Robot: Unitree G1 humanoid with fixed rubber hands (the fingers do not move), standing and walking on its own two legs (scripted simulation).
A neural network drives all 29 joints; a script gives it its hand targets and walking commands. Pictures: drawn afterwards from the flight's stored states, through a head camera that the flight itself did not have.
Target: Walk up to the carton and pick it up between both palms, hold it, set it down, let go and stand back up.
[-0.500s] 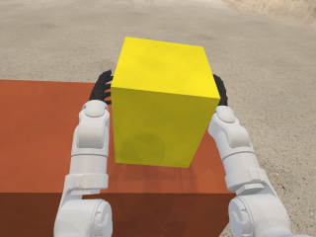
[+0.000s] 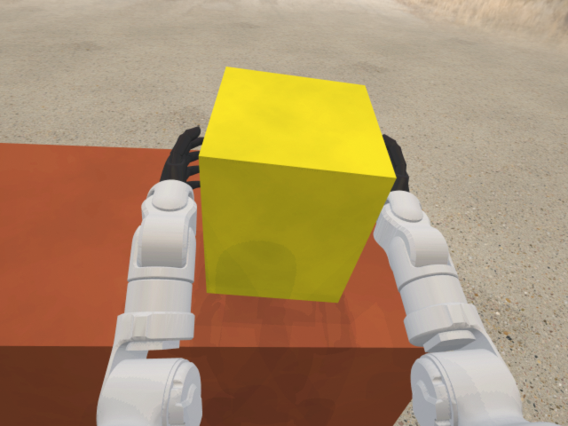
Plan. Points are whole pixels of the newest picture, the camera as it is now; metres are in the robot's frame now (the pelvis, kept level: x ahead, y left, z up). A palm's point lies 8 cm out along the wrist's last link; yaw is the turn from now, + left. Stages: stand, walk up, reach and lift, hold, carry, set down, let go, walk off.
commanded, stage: hold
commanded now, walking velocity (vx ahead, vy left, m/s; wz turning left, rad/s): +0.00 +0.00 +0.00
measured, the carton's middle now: (284, 190) +0.40 +0.03 +0.18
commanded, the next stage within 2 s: none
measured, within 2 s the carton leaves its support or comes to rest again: neither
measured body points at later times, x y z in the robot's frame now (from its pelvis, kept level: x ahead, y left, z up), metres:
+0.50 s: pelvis +0.00 +0.00 +0.00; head -0.05 +0.02 +0.45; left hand +0.38 +0.17 +0.21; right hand +0.40 -0.12 +0.20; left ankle +0.06 +0.14 -0.74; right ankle +0.03 -0.12 -0.74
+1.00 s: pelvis +0.00 +0.00 +0.00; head -0.05 +0.02 +0.45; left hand +0.38 +0.17 +0.21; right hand +0.40 -0.12 +0.21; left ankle +0.06 +0.14 -0.74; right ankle +0.03 -0.12 -0.74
